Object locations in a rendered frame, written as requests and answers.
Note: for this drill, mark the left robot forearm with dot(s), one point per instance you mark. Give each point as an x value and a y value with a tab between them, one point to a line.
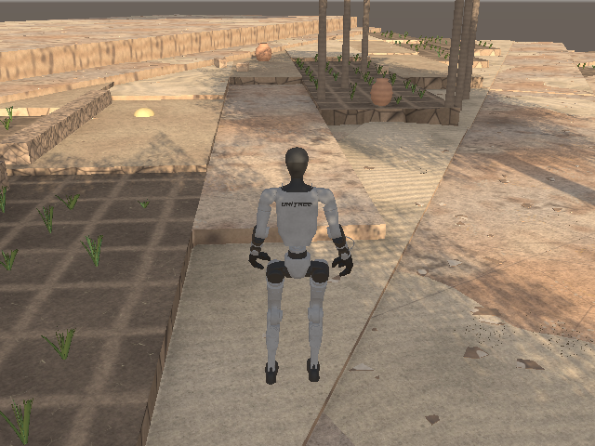
256	244

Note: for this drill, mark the right robot upper arm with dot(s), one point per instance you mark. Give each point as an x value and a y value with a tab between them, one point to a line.
326	197

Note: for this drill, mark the robot right thigh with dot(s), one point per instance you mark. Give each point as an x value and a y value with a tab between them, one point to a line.
318	281

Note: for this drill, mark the right robot forearm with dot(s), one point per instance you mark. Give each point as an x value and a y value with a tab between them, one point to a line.
341	245

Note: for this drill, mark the left robot hand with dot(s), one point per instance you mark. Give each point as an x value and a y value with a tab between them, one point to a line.
261	255

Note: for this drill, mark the left robot upper arm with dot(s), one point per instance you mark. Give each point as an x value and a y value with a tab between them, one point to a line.
267	197

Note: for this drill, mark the right robot foot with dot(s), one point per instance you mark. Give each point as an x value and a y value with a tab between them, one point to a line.
313	373

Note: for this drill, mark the right robot hand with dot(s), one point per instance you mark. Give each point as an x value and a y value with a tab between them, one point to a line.
341	263

